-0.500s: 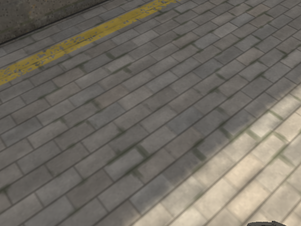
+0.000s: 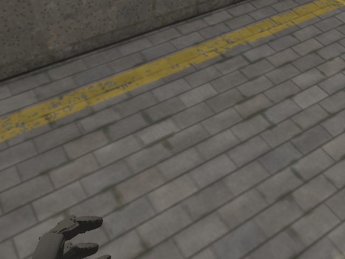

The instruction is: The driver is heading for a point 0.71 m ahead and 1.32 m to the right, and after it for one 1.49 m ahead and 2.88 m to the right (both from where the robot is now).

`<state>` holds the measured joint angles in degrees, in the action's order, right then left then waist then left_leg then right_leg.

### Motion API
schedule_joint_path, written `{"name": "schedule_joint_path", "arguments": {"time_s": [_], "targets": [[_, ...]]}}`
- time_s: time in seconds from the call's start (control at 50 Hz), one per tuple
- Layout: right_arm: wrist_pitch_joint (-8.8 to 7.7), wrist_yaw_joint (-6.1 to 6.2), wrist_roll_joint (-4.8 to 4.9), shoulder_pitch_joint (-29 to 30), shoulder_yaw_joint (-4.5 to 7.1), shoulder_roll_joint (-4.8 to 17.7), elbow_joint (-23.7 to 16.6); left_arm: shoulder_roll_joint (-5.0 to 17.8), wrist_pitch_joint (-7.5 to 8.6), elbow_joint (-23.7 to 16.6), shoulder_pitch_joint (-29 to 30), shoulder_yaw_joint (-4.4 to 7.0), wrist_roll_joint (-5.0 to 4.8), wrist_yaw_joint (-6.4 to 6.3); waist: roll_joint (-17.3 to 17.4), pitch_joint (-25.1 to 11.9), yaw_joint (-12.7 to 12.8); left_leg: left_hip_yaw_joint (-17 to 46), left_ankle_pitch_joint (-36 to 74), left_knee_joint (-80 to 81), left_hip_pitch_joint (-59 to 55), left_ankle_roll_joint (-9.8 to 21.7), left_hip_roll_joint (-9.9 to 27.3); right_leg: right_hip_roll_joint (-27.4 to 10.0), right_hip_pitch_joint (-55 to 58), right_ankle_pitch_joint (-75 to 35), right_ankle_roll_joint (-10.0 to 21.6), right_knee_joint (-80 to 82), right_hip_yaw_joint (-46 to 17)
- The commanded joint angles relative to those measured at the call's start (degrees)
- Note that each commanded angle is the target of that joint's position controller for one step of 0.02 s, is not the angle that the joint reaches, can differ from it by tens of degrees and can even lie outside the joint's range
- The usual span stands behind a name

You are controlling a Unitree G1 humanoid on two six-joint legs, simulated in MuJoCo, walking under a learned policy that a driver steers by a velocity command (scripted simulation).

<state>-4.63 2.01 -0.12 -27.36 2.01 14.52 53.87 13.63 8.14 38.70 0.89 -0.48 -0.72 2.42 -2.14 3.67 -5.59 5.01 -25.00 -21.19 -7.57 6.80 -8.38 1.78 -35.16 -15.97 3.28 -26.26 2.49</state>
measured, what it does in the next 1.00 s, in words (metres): walks ahead, turning right: right foot, then left foot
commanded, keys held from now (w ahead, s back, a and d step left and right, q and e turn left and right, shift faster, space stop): e+shift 1.00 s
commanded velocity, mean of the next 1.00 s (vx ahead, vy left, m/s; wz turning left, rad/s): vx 0.10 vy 0.00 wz -0.82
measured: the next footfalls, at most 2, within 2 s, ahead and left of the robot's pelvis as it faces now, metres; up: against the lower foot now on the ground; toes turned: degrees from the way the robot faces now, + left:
right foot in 0.02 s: +0.26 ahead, -0.08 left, +0.00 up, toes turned +1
left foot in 0.56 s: +0.41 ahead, +0.04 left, +0.00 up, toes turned -41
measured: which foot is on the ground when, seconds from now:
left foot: down 0.00-0.00, up 0.02-0.54, down 0.56-1.00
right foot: up 0.00-0.00, down 0.02-0.54, up 0.56-1.00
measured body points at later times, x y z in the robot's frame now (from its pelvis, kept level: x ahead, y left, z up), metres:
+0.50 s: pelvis +0.23 -0.01 +0.02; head +0.25 -0.03 +0.47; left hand +0.45 +0.23 -0.07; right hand +0.33 -0.33 -0.05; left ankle +0.38 +0.08 -0.70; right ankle +0.22 -0.08 -0.72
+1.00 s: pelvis +0.27 +0.00 +0.02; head +0.29 -0.05 +0.47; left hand +0.59 +0.02 -0.07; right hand +0.12 -0.29 -0.09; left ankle +0.38 +0.07 -0.72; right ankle +0.17 -0.10 -0.68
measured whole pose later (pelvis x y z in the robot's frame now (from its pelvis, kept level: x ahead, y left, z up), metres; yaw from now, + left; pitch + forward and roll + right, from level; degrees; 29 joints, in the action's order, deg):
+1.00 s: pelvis +0.27 +0.00 +0.02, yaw -55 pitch +2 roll +2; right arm 0.4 1.3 -0.2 -7.9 4.5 16.9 40.4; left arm 17.4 -4.5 32.7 -10.0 4.3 -1.4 0.5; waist -0.8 3.8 -1.2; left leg -12.9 -11.8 -24.7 14.1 -0.2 4.8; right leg -5.8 -27.2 18.3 -3.7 -48.0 1.4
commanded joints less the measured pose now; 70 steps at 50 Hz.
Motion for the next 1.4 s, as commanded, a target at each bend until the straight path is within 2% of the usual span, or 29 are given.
{"name": "schedule_joint_path", "arguments": {"time_s": [0.02, 0.04, 0.06, 0.08, 0.12, 0.16, 0.24, 0.3, 0.38, 0.5, 0.52, 0.54, 0.56, 0.58, 0.6, 0.64, 0.72, 0.9, 1.02, 1.04, 1.06, 1.08, 1.1, 1.12, 1.14, 1.16, 1.22, 1.3, 1.4], "targets": [[0.68, 1.55, -2.58, 11.9, 1.92, 10.9, -5.6, 10.8, 1.07, 5.0, -28.0, 4.57, -0.17, 0.1, 9.4, -15.0, 19.4, -3.5, 60.2, -38.5, 14.2, -10.1, 7.2, 0.6, 37.2, -11.5, 3.0, 4.2, -2.1], [0.5, 0.71, -5.22, 5.5, -0.18, 1.4, -7.9, 13.1, 0.67, 6.4, -30.0, 3.97, 2.3, 0.31, -12.7, -20.9, 11.9, -3.3, -11.9, -65.6, 37.0, -13.1, -0.7, -12.9, 57.8, -39.2, 10.0, -8.2, -19.8], [-0.4, -1.27, -1.01, -6.4, -1.26, 1.9, -7.6, 13.4, 0.6, 2.9, -24.9, 4.36, 4.57, 0.23, -10.1, -34.6, 8.3, 7.9, -10.7, -75.8, 46.6, -12.6, 0.4, -23.9, 68.7, -29.2, 20.7, -3.9, -44.5], [-0.92, -1.82, 0.0, 0.1, -0.33, 7.6, -9.1, 13.0, -0.89, -0.8, -18.9, 5.6, 3.19, -0.74, -3.6, -29.7, 10.7, 8.2, -4.5, -73.6, 48.1, -11.1, 3.4, -21.3, 60.5, -16.1, 20.1, 1.0, -43.3], [-0.73, -1.35, -1.23, 10.7, 0.83, 10.3, -12.7, 10.0, -3.06, -3.0, -11.1, 4.41, 0.31, -1.57, 11.5, -13.6, 6.4, 4.4, -0.1, -66.6, 48.5, -8.9, 5.6, -14.3, 36.5, 2.6, 16.5, 7.7, -36.0], [0.67, -0.82, -1.87, 10.4, 0.95, 8.6, -14.8, 10.8, -3.6, -3.2, -10.9, 4.62, 0.75, -1.36, 7.6, -7.9, 2.9, 4.3, 0.3, -58.7, 44.8, -9.0, 6.6, -9.7, 22.7, 1.5, 15.5, 10.5, -32.3], [1.76, 1.07, -1.73, 14.4, 0.26, 4.6, -18.0, 12.3, -5.21, -2.6, -13.1, 5.46, 0.16, -2.75, 2.0, -11.0, 2.6, 1.5, 6.2, -37.1, 38.0, -11.2, 4.1, -3.0, 14.7, -11.3, 11.3, 7.1, -25.2], [2.89, 1.63, -0.49, 18.7, 0.56, 5.6, -19.3, 13.8, -7.74, -3.1, -14.6, 6.4, -1.38, -4.82, -2.2, -15.4, 3.9, 4.3, 13.4, -30.4, 39.3, -12.1, 2.8, -2.6, 20.2, -0.6, 5.9, 5.0, -28.7], [2.38, 1.05, 0.04, 26.5, 1.08, 6.5, -21.4, 13.3, -10.05, -4.3, -16.7, 7.1, -1.33, -6.4, -5.8, -11.0, 6.9, 7.4, 14.8, -22.6, 43.2, -11.3, 2.4, -2.2, 25.2, 18.8, 2.9, 5.7, -35.2], [-0.44, -0.65, 0.37, 26.9, 2.45, 8.1, -20.5, 12.1, -10.9, -7.8, -14.4, 7.85, -1.04, -6.18, -7.7, -9.2, 6.7, 7.8, 14.7, -6.3, 31.4, -9.5, 2.8, -1.8, 26.6, 12.5, 3.8, 0.9, -41.1], [-0.56, -0.81, 0.68, 24.6, 2.84, 8.1, -19.5, 11.6, -11.09, -8.5, -13.2, 7.67, -1.36, -5.89, -6.9, -9.2, 5.6, 6.6, 19.8, 0.1, 25.5, -8.8, 4.2, 0.0, 24.2, 17.0, 2.8, -1.2, -40.6], [-0.3, -0.82, 0.56, 23.6, 3.1, 8.4, -18.9, 9.1, -11.3, -8.3, -15.4, 6.91, -1.56, -5.46, -1.2, -11.5, 6.5, 9.0, 26.5, 4.1, 16.2, -6.0, 10.0, 3.7, 19.4, 35.6, 0.9, -8.0, -36.9], [0.7, -0.31, -0.45, 24.3, 3.46, 10.7, -20.3, 5.8, -11.4, -7.6, -20.6, 5.89, -0.83, -5.12, 9.5, -14.8, 9.4, 18.7, 38.8, 0.2, 6.5, 0.0, 22.4, 9.4, 10.5, 53.9, -1.5, -20.5, -27.4], [1.55, -0.45, -2.54, 22.5, 3.59, 11.1, -20.6, 10.7, -10.77, -9.3, -21.5, 6.99, -1.3, -4.33, 18.2, -15.5, 10.0, 28.3, 43.4, 1.0, 7.3, 8.0, 31.3, 10.2, 2.8, 57.9, -4.0, -31.7, -20.5], [1.67, -0.32, -1.86, 22.7, 3.72, 9.1, -21.2, 15.8, -10.27, -8.4, -20.3, 8.16, -0.72, -3.83, 14.9, -13.3, 8.6, 28.1, 38.3, 2.1, 9.9, 9.6, 31.4, 5.4, 0.1, 52.7, -6.8, -39.1, -17.7], [2.69, 0.41, -0.87, 25.5, 2.89, 6.5, -22.4, 16.1, -11.39, -5.9, -20.1, 8.65, -0.77, -4.15, 7.1, -8.6, 8.2, 16.2, 26.3, 1.4, 14.6, 4.7, 23.6, 2.3, -1.5, 43.7, -8.6, -45.2, -14.8], [3.94, 1.34, -1.55, 24.1, 2.67, 7.8, -21.7, 10.8, -11.55, -8.1, -17.2, 6.74, -1.1, -4.06, 8.9, -5.6, 6.5, 4.7, 27.7, 4.6, 18.0, 5.1, 19.6, -1.9, -4.5, 36.0, -10.0, -48.1, -6.2], [4.48, 0.34, -1.05, 21.7, 4.58, 11.3, -18.5, 8.4, -11.16, -10.4, -11.4, 5.93, -0.43, -2.84, 10.3, -8.6, 4.1, -4.3, 27.6, 5.2, 12.6, 7.0, 25.7, -8.1, 0.6, 33.2, -9.3, -30.5, -2.6], [3.68, -1.46, 1.5, 21.8, 5.89, 12.9, -16.8, 9.0, -12.84, -10.2, -11.8, 7.1, -0.81, -1.07, 11.0, -9.4, 6.0, -10.4, 28.3, -1.4, 12.5, 1.8, 28.4, -5.6, 13.8, 32.8, -3.5, -10.3, 2.3], [3.73, -1.59, 2.06, 21.3, 5.8, 11.9, -16.1, 9.4, -12.96, -9.2, -14.3, 7.72, -0.84, -1.22, 9.7, -9.8, 7.4, -12.7, 25.9, -6.0, 14.9, -1.0, 27.2, -3.8, 19.4, 28.7, -1.6, -4.0, 2.8], [3.8, -2.0, 1.65, 17.9, 5.26, 9.3, -14.7, 12.6, -12.83, -7.5, -19.1, 9.2, -0.71, -2.04, 3.2, -9.9, 8.6, -16.2, 20.1, -15.5, 22.5, -5.2, 23.3, -3.8, 29.1, 19.8, 1.3, 2.2, -1.8], [3.82, -2.4, -1.14, 17.6, 4.22, 6.0, -17.4, 21.8, -12.32, -8.1, -22.2, 11.36, -0.67, -3.15, -17.0, -8.9, 6.8, -19.9, -10.9, -36.5, 43.8, -11.0, 15.3, -19.2, 41.0, -9.4, 8.4, 1.6, -24.6], [3.47, -1.7, -1.97, 23.6, 4.09, 6.6, -20.6, 22.5, -10.25, -10.5, -19.1, 10.84, 1.77, -2.64, -16.1, -13.7, 8.6, -6.5, -14.5, -46.9, 52.4, -12.1, 9.9, -23.9, 37.5, -5.3, 17.9, 3.5, -36.0], [3.52, -1.15, -0.74, 27.3, 4.79, 9.4, -21.1, 19.5, -8.79, -10.2, -17.9, 10.19, 2.1, -1.96, -9.1, -12.9, 10.0, -2.6, -9.5, -50.0, 53.4, -10.6, 10.4, -21.3, 36.3, 2.5, 16.4, 5.7, -31.1], [3.39, -0.61, 0.02, 27.6, 4.85, 9.4, -21.1, 18.1, -8.09, -9.5, -15.8, 9.67, 1.09, -2.24, -7.4, -9.9, 8.0, -1.2, -3.6, -48.3, 53.9, -9.1, 10.6, -18.1, 33.9, 7.7, 13.1, 6.4, -27.8], [3.46, 0.04, -0.51, 25.8, 5.1, 9.9, -19.8, 15.8, -8.32, -9.9, -12.9, 8.94, -0.23, -2.75, -4.6, -9.2, 6.3, -0.3, 0.5, -46.8, 53.3, -8.9, 11.4, -16.1, 32.4, 10.0, 10.5, 5.8, -25.3], [3.35, -0.19, -1.05, 22.6, 5.12, 9.4, -18.6, 14.1, -9.15, -11.2, -9.1, 7.86, 0.03, -3.96, -5.3, -10.9, 3.8, -0.4, 7.2, -44.1, 46.4, -9.8, 8.8, -12.3, 26.8, 6.1, 9.0, 4.8, -22.4], [3.32, -0.6, -0.3, 24.6, 4.11, 7.1, -18.7, 15.3, -9.49, -10.5, -10.8, 8.3, -0.41, -4.75, -5.3, -10.9, 5.0, 0.9, 8.9, -32.0, 44.5, -11.1, 5.4, -10.1, 27.2, 10.0, 8.4, 3.3, -25.8], [3.15, -1.52, 0.05, 24.4, 3.85, 7.6, -18.1, 14.9, -10.08, -10.7, -9.8, 7.96, 0.06, -4.71, -8.0, -11.5, 6.3, 1.4, 8.6, -23.2, 37.7, -10.9, 4.9, -9.7, 25.0, 11.2, 7.8, 0.5, -29.7]]}}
